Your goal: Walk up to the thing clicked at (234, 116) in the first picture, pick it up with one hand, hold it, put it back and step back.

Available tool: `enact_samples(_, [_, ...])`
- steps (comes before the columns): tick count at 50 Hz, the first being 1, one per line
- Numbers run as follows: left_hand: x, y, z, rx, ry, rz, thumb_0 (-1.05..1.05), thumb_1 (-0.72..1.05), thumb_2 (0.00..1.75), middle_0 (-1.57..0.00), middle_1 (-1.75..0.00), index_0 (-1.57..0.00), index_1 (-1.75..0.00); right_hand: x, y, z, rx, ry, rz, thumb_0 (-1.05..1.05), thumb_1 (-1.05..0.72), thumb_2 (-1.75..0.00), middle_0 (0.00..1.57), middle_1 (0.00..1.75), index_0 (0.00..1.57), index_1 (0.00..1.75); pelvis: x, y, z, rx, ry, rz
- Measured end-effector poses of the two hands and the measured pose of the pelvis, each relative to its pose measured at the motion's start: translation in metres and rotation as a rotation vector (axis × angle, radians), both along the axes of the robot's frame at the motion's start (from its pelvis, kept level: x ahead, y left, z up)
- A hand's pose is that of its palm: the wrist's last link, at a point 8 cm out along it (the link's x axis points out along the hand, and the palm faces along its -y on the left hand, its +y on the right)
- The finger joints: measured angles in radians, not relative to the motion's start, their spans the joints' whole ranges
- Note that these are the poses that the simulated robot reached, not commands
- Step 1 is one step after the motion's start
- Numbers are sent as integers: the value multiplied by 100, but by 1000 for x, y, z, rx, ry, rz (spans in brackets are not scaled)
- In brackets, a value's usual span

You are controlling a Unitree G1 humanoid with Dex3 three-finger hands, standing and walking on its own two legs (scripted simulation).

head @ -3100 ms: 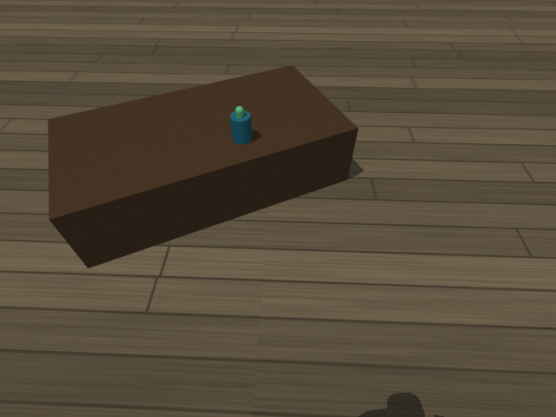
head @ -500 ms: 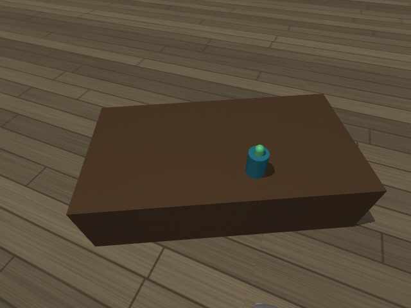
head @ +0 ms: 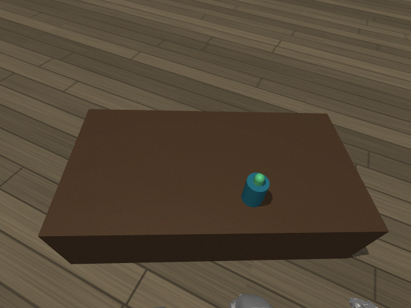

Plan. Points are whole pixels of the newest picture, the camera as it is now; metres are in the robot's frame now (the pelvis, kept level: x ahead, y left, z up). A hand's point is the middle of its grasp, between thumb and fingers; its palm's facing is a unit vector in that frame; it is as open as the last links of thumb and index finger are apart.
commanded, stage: walk up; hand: right
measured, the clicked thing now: (256, 187) +0.58 -0.21 -0.35
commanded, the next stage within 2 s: stand in 1.70 s
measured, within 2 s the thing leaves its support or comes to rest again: neither
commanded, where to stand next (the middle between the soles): +0.11 +0.00 m, yaw +1 degrees
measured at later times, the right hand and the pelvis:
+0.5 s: hand out of the picture +0.10 -0.29 -0.16, palm faces -0.06 +0.94 -0.35, open 7.4 cm; pelvis +0.03 -0.03 +0.00, yaw +1 degrees
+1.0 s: hand (331, 293) +0.17 -0.27 -0.13, palm faces -0.06 +0.94 -0.35, open 7.4 cm; pelvis +0.06 -0.02 +0.02, yaw +3 degrees
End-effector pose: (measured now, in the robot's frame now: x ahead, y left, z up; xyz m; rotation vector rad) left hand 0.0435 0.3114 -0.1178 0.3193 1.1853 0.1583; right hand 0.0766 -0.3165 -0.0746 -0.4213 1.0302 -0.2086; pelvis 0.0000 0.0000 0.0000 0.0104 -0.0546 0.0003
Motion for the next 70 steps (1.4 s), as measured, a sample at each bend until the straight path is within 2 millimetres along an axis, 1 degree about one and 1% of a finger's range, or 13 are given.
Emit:
enact_samples(4, [25, -10, 5, 15, -18, -12, 1, 90, 90, -20, -30, -21, -30, 4, -14, -5, -6, 37, -13, 0, -90, -90, 21, 30, 20, 30, 11, -10, 0, 0, 2, -3])
enact_samples(6, [33, -14, 6, 36, -24, -8, 1, 90, 90, -20, -30, -21, -30, 8, -23, -14, 4, 53, -21, 0, -90, -90, 21, 30, 20, 30, 16, -18, -4, -3, 3, 0])
enact_samples(9, [41, -22, 4, 76, -34, 1, 1, 90, 90, -20, -30, -21, -30, 16, -35, -35, 28, 75, -41, 1, -90, -90, 21, 30, 20, 30, 22, -31, -14, -12, 0, 0])
enact_samples(14, [49, -34, 11, 92, -37, 3, 1, 90, 90, -20, -30, -21, -30, 27, -33, -53, 73, 119, -53, 1, -90, -90, 20, 30, 20, 29, 25, -37, -13, -6, 7, 9])
enact_samples(18, [59, -32, 12, 91, -53, 8, 1, 90, 90, -20, -30, -21, -30, 27, -28, -57, 83, 150, -42, 1, -90, -90, 21, 30, 20, 29, 26, -34, -13, -2, 20, 23])
enact_samples(21, [64, -29, 11, 81, -55, 25, 1, 90, 90, -20, -30, -21, -30, 21, -22, -55, 81, 172, -45, 1, -90, -90, 21, 30, 20, 29, 26, -31, -10, 21, 15, 22])
enact_samples(24, [69, -28, 12, 61, -47, 33, 1, 90, 90, -20, -30, -21, -30, 17, -17, -49, 83, 194, -52, 1, -90, -90, 21, 30, 20, 30, 31, -27, -4, 5, 18, 20])
enact_samples(30, [77, -27, 12, 30, -34, 41, 1, 90, 90, -20, -30, -21, -30, 21, -9, -37, 80, 218, -56, 1, -90, -90, 21, 30, 20, 30, 40, -22, 5, -6, 20, 28])
enact_samples(35, [81, -25, 14, 16, -28, 64, 1, 90, 90, -20, -30, -21, -30, 35, -4, -29, 75, 211, -51, 1, -90, -90, 21, 30, 20, 30, 46, -19, 12, -11, 15, 35])
enact_samples(46, [79, -23, 20, 12, 4, 93, 1, 90, 90, -20, -30, -21, -30, 81, 2, -17, 80, 141, -29, 1, -90, -90, 21, 30, 20, 30, 55, -17, 20, -11, 14, 44])
enact_samples(52, [75, -22, 22, 20, 21, 109, 1, 90, 90, -20, -30, -21, -30, 95, 5, -17, 91, 127, -19, 0, -90, -90, 21, 30, 20, 30, 59, -17, 22, -10, 15, 48])
enact_samples(59, [74, -22, 25, 26, 32, 120, 1, 90, 90, -20, -30, -21, -30, 97, 7, -20, 103, 143, -19, 0, -90, -90, 21, 30, 20, 30, 64, -18, 23, -9, 16, 53])
enact_samples(70, [82, -26, 25, 26, 29, 115, 1, 90, 90, -20, -30, -21, -30, 85, 4, -24, 106, 188, -41, 1, -90, -90, 21, 30, 20, 30, 68, -20, 23, -10, 17, 58])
